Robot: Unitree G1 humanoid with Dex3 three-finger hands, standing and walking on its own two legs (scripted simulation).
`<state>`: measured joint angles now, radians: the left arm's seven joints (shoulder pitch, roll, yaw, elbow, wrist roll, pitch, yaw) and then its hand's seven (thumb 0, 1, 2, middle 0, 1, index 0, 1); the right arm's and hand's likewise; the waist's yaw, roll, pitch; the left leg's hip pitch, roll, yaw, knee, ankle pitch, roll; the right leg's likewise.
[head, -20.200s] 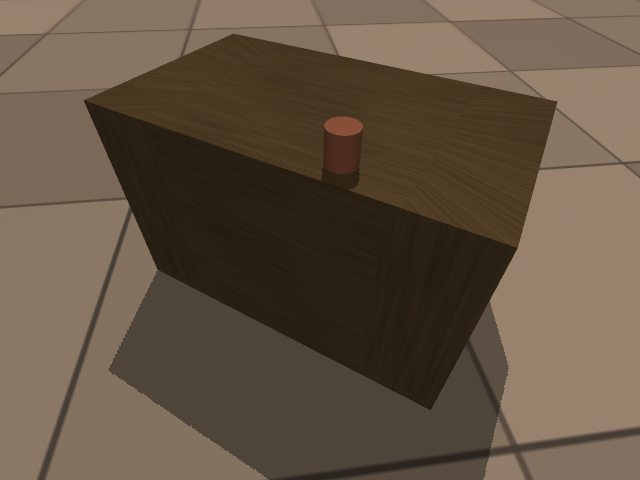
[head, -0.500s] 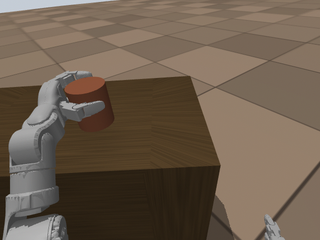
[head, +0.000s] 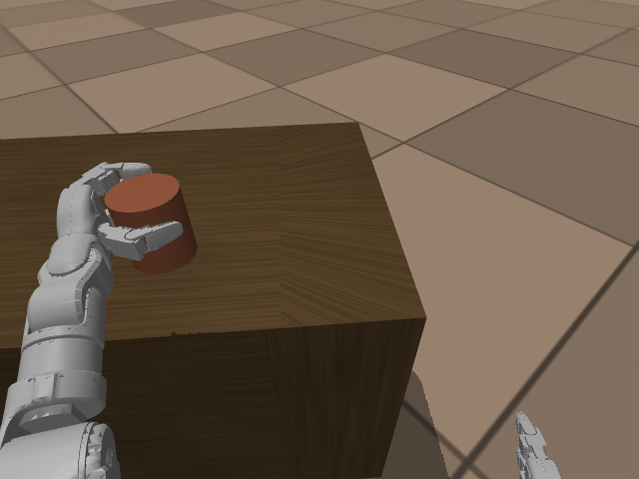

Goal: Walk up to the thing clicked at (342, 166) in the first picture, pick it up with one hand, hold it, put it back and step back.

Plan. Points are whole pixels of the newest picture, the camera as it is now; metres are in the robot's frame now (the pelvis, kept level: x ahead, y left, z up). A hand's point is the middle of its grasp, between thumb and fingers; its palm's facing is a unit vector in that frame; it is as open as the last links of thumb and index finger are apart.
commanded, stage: crouch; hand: left
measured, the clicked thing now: (154, 224) +0.42 +0.20 +0.17
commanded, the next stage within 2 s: lower in 0.38 s
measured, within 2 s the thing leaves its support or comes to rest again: rests again in 1.40 s
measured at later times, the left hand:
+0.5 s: hand (144, 224) +0.45 +0.23 +0.15, palm faces +0.28 -0.96 +0.01, open 11.6 cm
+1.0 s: hand (155, 253) +0.45 +0.24 +0.09, palm faces +0.28 -0.96 +0.01, open 11.6 cm
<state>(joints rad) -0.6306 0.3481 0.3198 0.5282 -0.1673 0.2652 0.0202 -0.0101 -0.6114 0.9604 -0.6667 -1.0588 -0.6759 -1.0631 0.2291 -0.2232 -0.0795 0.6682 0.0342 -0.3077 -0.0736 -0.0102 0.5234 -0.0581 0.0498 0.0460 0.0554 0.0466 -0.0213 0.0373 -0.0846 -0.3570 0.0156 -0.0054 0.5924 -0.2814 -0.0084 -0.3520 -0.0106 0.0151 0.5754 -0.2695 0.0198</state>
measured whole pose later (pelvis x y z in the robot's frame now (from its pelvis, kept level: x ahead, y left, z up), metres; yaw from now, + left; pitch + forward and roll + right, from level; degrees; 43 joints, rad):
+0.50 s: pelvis +0.03 +0.00 +0.00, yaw +0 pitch +6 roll -1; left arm -0.58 0.36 0.35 0.65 -0.16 0.04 -0.01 -0.01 -0.61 0.96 -0.66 -1.07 -0.67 -1.07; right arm 0.24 -0.22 -0.08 0.64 0.03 -0.20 -0.05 -0.01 0.52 -0.06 0.05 0.05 0.06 0.05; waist -0.03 0.03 -0.08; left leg -0.38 0.02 0.00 0.60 -0.32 -0.01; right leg -0.37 0.00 0.02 0.57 -0.30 0.02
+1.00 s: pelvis +0.01 +0.00 -0.02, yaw +0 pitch +11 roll -1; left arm -0.62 0.40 0.38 0.85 -0.15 -0.17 -0.04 -0.01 -0.61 0.97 -0.66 -1.07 -0.67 -1.08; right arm 0.24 -0.22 -0.07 0.54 0.01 -0.11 -0.05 -0.01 0.48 -0.07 0.05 0.05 0.06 0.05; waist -0.07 0.01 -0.10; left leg -0.58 0.03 -0.01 0.76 -0.37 -0.01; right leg -0.57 0.00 0.01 0.73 -0.35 0.02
